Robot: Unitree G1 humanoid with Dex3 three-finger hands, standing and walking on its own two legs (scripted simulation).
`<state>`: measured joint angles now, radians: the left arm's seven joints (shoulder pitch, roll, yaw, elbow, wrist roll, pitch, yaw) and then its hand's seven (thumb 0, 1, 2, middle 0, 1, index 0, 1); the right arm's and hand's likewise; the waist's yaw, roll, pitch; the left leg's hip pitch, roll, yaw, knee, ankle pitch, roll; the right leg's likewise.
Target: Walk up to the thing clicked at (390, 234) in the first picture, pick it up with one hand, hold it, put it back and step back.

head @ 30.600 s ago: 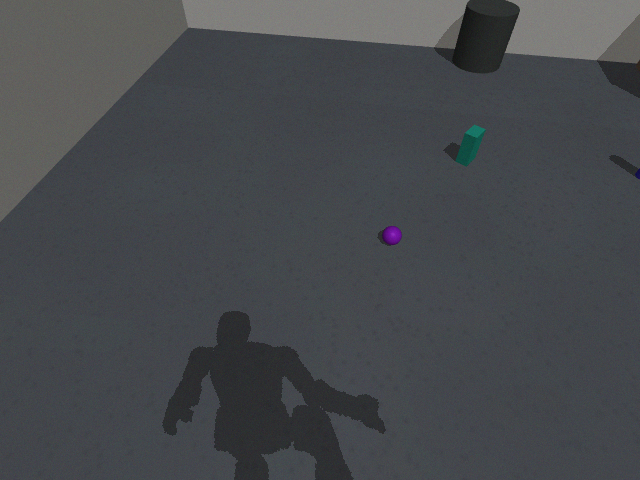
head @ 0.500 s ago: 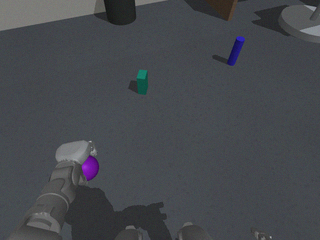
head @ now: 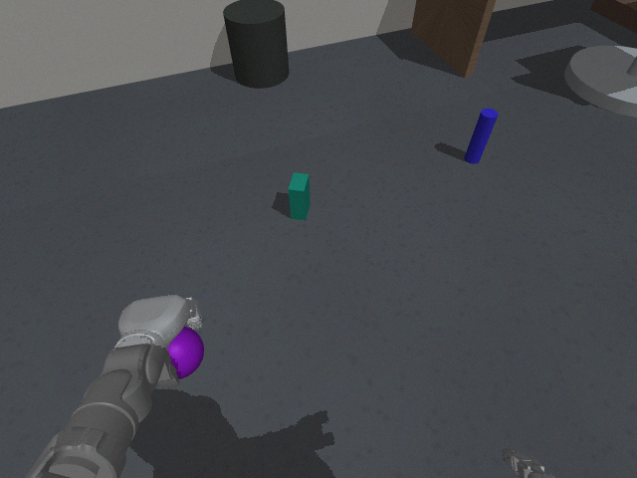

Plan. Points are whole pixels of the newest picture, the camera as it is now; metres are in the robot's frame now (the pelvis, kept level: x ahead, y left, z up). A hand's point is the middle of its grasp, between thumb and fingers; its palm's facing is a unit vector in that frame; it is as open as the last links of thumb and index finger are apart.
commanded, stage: hold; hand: left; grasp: from above
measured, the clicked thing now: (177, 352) +0.33 +0.22 -0.11
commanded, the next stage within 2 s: crouch in 1.58 s
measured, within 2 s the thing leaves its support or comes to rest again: neither
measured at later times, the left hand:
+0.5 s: hand (160, 359) +0.29 +0.22 -0.04, palm faces -0.45 -0.06 -0.89, open 9.9 cm
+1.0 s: hand (158, 362) +0.28 +0.21 -0.02, palm faces -0.44 -0.06 -0.90, open 9.9 cm
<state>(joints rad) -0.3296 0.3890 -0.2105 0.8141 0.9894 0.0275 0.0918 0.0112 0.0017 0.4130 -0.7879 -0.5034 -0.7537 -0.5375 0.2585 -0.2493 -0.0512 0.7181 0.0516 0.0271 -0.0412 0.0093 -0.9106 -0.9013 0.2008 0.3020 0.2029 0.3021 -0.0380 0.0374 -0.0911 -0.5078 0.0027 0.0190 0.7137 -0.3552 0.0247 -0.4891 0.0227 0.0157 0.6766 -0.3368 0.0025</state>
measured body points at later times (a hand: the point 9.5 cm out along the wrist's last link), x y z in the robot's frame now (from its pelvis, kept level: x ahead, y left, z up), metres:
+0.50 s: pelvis -0.01 +0.00 +0.01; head +0.01 -0.02 +0.46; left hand +0.31 +0.22 +0.01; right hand +0.11 -0.27 -0.11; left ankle +0.00 +0.10 -0.72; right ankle +0.00 -0.12 -0.72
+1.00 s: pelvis -0.02 -0.01 +0.02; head -0.01 -0.03 +0.47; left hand +0.29 +0.21 +0.03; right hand +0.12 -0.27 -0.10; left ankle +0.00 +0.10 -0.72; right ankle +0.00 -0.12 -0.72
